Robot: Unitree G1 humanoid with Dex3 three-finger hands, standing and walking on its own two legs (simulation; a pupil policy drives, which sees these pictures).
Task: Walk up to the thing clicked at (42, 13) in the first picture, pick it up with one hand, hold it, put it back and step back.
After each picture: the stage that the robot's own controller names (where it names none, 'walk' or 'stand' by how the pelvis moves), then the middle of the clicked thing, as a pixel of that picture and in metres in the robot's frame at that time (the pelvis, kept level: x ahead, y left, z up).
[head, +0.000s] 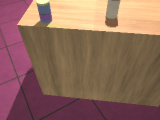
stand; (44, 10) +0.78 +0.22 +0.04
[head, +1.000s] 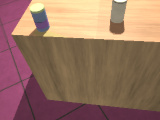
walk; (40, 18) +0.67 +0.24 +0.05
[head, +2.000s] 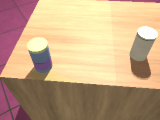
stand; (40, 55) +0.41 +0.17 +0.08
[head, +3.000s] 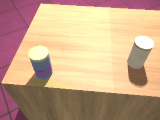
stand; (41, 63) +0.41 +0.17 +0.05
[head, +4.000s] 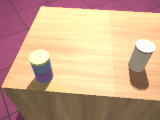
stand; (42, 67) +0.39 +0.17 +0.04
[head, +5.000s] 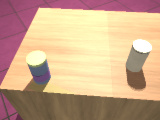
stand; (39, 68) +0.39 +0.18 +0.04
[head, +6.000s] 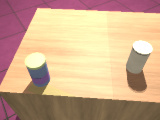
stand; (38, 70) +0.38 +0.18 +0.04
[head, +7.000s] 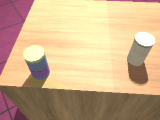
rise first; (37, 63) +0.39 +0.18 +0.05
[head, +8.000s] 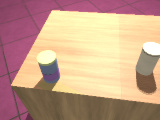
rise first; (49, 67) +0.39 +0.17 +0.05
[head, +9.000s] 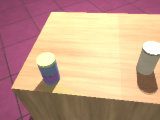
go down; (49, 69) +0.39 +0.17 +0.05
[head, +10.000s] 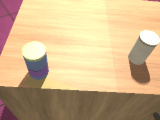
go down; (36, 61) +0.39 +0.14 +0.06
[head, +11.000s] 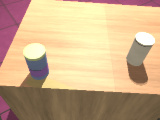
go down; (37, 62) +0.40 +0.15 +0.07
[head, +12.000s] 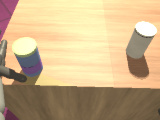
close in; (29, 58) +0.39 +0.17 +0.09
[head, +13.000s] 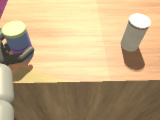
lift; (19, 42) +0.45 +0.19 +0.10
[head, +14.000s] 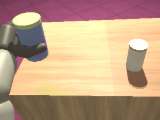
lift; (32, 38) +0.35 +0.14 +0.26
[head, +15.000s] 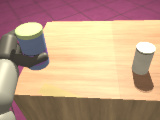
lift; (34, 47) +0.33 +0.15 +0.23
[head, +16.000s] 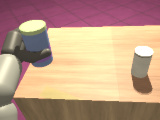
hold; (37, 44) +0.34 +0.14 +0.25
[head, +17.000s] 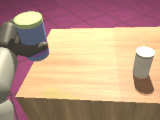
crouch; (33, 37) +0.33 +0.14 +0.28
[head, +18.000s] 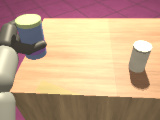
crouch; (32, 37) +0.38 +0.16 +0.23
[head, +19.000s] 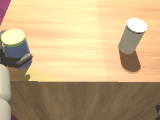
lower; (18, 50) +0.43 +0.19 +0.08
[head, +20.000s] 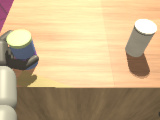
lower; (24, 50) +0.41 +0.18 +0.10
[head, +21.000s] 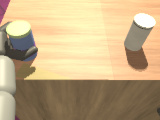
lower; (23, 42) +0.44 +0.18 +0.10
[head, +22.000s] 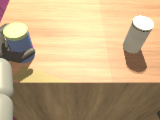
lower; (20, 43) +0.44 +0.19 +0.10
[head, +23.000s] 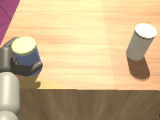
loosen; (28, 57) +0.40 +0.17 +0.10
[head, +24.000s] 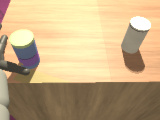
withdraw; (26, 50) +0.42 +0.17 +0.10
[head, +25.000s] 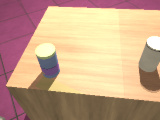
sink last; (48, 61) +0.40 +0.16 +0.08
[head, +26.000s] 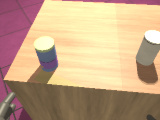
stand; (47, 54) +0.42 +0.16 +0.08
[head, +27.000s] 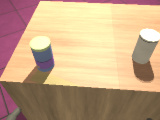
stand; (43, 54) +0.42 +0.16 +0.09
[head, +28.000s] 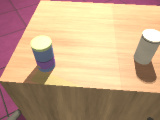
stand; (44, 54) +0.42 +0.15 +0.09
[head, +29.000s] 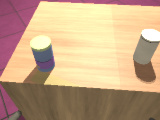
stand; (43, 54) +0.42 +0.16 +0.10
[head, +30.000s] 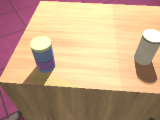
stand; (43, 55) +0.41 +0.15 +0.10
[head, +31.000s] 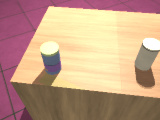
stand; (51, 58) +0.43 +0.14 +0.05
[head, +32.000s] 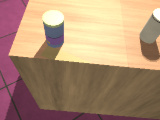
walk; (54, 30) +0.49 +0.11 +0.06
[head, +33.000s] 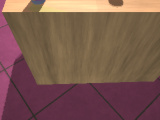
walk; out of the picture +0.72 +0.24 +0.07
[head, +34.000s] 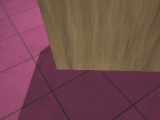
stand; out of the picture +1.08 +0.21 +0.06
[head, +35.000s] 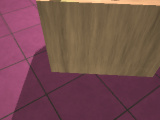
stand; out of the picture +1.05 +0.17 +0.05
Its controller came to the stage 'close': yes
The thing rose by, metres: 0.22
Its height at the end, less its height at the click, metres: +0.00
